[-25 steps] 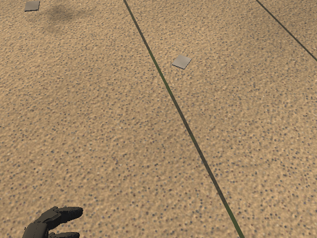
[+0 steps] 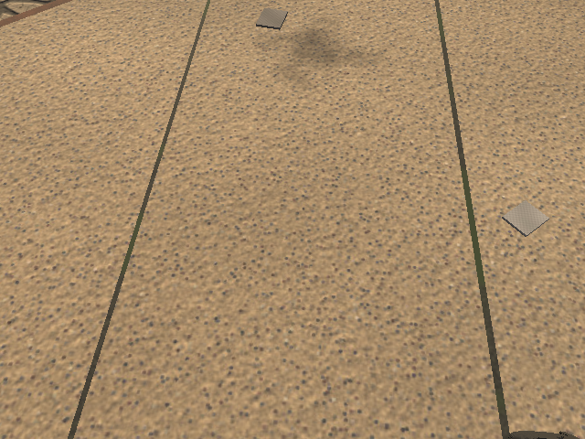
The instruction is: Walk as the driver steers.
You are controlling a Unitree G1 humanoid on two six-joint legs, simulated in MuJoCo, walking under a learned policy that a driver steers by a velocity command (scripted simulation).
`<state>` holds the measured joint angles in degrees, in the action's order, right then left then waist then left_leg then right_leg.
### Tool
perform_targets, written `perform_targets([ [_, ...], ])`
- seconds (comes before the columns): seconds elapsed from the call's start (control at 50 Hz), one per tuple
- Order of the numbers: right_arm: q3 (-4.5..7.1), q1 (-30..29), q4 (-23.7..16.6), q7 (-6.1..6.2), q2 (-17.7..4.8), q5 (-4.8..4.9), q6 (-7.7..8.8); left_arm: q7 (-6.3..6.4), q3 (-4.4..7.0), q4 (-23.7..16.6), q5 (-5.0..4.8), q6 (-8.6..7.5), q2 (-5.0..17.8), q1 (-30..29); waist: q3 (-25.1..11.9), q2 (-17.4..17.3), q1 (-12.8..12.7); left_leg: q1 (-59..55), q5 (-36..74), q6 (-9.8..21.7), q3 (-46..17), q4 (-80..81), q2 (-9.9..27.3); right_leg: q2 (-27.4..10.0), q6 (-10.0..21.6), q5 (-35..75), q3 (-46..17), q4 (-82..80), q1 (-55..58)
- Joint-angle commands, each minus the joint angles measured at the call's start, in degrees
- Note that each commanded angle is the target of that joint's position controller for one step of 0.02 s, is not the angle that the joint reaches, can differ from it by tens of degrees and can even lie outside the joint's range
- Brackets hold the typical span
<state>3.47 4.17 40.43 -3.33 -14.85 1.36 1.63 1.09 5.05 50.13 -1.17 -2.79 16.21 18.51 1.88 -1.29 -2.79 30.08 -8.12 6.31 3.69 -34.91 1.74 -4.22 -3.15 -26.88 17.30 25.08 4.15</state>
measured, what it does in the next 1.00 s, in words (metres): walks ahead: right foot, then left foot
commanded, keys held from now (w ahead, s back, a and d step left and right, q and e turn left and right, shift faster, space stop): w+q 0.24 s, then w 0.28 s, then no key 0.48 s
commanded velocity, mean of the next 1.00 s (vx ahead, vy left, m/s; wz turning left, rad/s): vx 0.36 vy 0.00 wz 0.27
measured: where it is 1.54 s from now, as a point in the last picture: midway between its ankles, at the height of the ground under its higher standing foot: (295, 436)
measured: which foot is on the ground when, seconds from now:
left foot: down 0.00-0.50, up 0.52-0.90, down 0.92-1.00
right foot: down 0.00-0.02, up 0.04-0.46, down 0.48-1.00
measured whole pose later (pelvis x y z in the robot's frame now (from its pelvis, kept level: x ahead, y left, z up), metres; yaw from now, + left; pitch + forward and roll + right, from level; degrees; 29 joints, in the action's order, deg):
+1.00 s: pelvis +0.46 +0.03 +0.02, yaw +14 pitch +1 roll -1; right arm 2.8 7.9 40.9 1.1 -13.6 -0.7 0.1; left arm -0.4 1.3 50.5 0.8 -2.7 14.6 11.5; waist 0.3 0.6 -2.2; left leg 20.4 -10.0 -0.3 -1.4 -29.1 0.7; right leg 1.1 0.8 -19.3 1.4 27.9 -9.7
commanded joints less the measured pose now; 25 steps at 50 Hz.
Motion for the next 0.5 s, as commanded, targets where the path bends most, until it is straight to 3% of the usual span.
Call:
perform_targets([
  [0.02, 7.0, 20.6, 1.6, 2.05, -19.6, 0.42, -0.2, 0.19, -0.08, -6.7, 2.32, -1.11, 3.8, 0.9, -14.6, -10.7, 8.3, -45.4, 0.5, 12.1, -24.9, 4.2, 9.9, -1.6, 1.9, 14.8, -3.4, 44.0, -33.5],
  [0.04, 6.13, 20.7, -0.8, 1.61, -19.2, -0.09, 0.79, -0.56, -1.16, -8.5, 1.33, -3.7, 3.0, -0.3, -24.5, -10.6, 7.8, -54.2, -8.6, 20.0, -52.2, 15.2, 18.2, 6.5, 1.1, -8.9, -18.0, 55.2, -45.9],
  [0.06, 4.76, 20.3, -0.4, 1.17, -14.5, -0.59, 1.46, -1.24, -0.04, -10.0, -1.26, -5.18, 7.5, -7.9, -19.3, -4.1, 10.5, -52.1, -7.5, 16.0, -45.9, 18.2, 16.9, 3.4, 2.5, -4.5, -22.4, 56.4, -52.2],
  [0.08, 4.18, 17.7, -0.3, 1.23, -12.4, -0.35, 1.93, -1.28, -0.32, -10.6, -1.47, -5.89, 7.0, -9.6, -12.7, -2.9, 8.9, -44.4, -4.1, 13.9, -37.7, 17.8, 14.8, 1.0, 3.7, 0.6, -21.7, 52.4, -53.1],
  [0.1, 3.49, 13.2, -1.1, 1.38, -10.2, -0.11, 1.99, -0.78, -0.2, -9.7, 0.03, -5.95, 6.8, -9.2, -8.5, 0.5, 6.0, -35.4, 0.8, 11.8, -31.1, 17.7, 12.2, -1.4, 3.7, 4.4, -21.6, 47.4, -49.5],
  [0.12, 2.82, 9.9, -2.2, 1.65, -8.3, -0.55, 1.96, -0.51, 0.38, -9.2, 1.1, -5.4, 7.7, -8.3, -6.4, -0.3, 3.7, -28.1, 6.1, 10.9, -26.6, 18.7, 10.3, -2.9, 3.3, 6.8, -21.7, 43.4, -44.8],
  [0.14, 2.59, 8.5, -3.1, 1.89, -7.8, -1.06, 1.94, -0.63, 0.6, -9.2, 1.37, -4.56, 7.8, -7.4, -5.8, -1.2, 2.3, -23.7, 8.4, 10.7, -24.9, 20.1, 9.1, -3.4, 2.8, 8.3, -21.8, 41.6, -41.3],
  [0.18, 2.91, 8.6, -3.4, 2.46, -8.9, -0.9, 2.22, -0.62, 0.35, -9.5, 1.83, -3.36, 6.2, -7.0, -5.3, -1.0, 1.4, -19.3, 13.4, 11.0, -21.9, 21.5, 7.8, -2.9, 1.2, 10.6, -20.7, 37.0, -39.4],
  [0.24, 3.4, 11.0, -2.8, 3.6, -10.5, -0.49, 2.19, -0.53, -0.45, -11.4, 2.05, -2.83, 4.3, -12.5, -3.3, -1.4, 2.9, -16.5, 13.8, 9.5, -18.1, 21.9, 5.5, -1.2, -0.7, 19.8, -19.9, 25.3, -39.8],
  [0.28, 3.19, 12.1, -2.4, 3.96, -10.0, -0.35, 1.97, -1.08, -1.14, -11.9, 1.74, -3.08, 3.1, -15.9, -2.9, -3.2, 4.6, -16.1, 10.0, 7.5, -15.4, 21.5, 3.8, 0.2, -0.7, 27.9, -19.4, 15.7, -37.3],
  [0.32, 3.0, 14.4, -1.3, 4.02, -9.7, -0.36, 1.94, -1.86, -1.51, -12.5, 1.22, -3.52, 2.8, -19.3, -2.4, -4.0, 6.7, -16.3, 6.1, 6.6, -15.7, 21.5, 4.3, 1.5, -0.5, 33.4, -18.7, 10.0, -34.6],
  [0.4, 2.91, 17.4, 0.4, 3.9, -9.8, -0.27, 1.75, -2.97, -0.94, -13.8, 0.79, -4.39, 5.2, -21.7, -0.9, -4.5, 7.5, -23.3, 4.4, 5.9, -20.2, 17.5, 8.4, 1.9, 2.2, 30.0, -19.8, 4.7, -35.6],
  [0.44, 3.08, 17.1, 0.7, 3.99, -10.3, -0.46, 1.41, -3.17, -0.5, -13.7, 0.79, -4.73, 6.3, -19.6, -0.6, -5.9, 6.1, -26.2, 8.2, 4.9, -21.9, 15.0, 9.9, 2.3, 4.1, 25.1, -19.2, 3.5, -33.9],
  [0.46, 3.01, 16.2, 0.6, 4.01, -10.1, -0.45, 1.2, -3.09, -0.06, -12.8, 0.9, -4.91, 6.9, -16.3, -1.6, -6.2, 4.0, -26.6, 14.0, 4.0, -21.4, 11.9, 9.1, 3.3, 5.4, 24.1, -17.8, 1.7, -29.5],
  [0.48, 2.49, 15.7, 0.2, 3.95, -8.8, -0.64, 1.11, -2.83, 0.88, -11.1, 1.36, -5.11, 8.6, -10.3, -5.5, -5.1, 1.1, -25.8, 21.1, 2.6, -19.1, 4.4, 6.0, 3.4, 7.2, 25.1, -17.5, 1.1, -20.7],
  [0.5, 1.45, 15.6, -1.0, 3.99, -6.7, -1.34, 1.09, -2.55, 1.59, -10.1, 2.16, -5.25, 11.4, -1.3, -13.8, -0.3, -2.6, -18.8, 14.4, 0.4, -15.6, -10.8, 2.3, -4.6, 10.9, 26.5, -26.0, 2.9, -6.0],
])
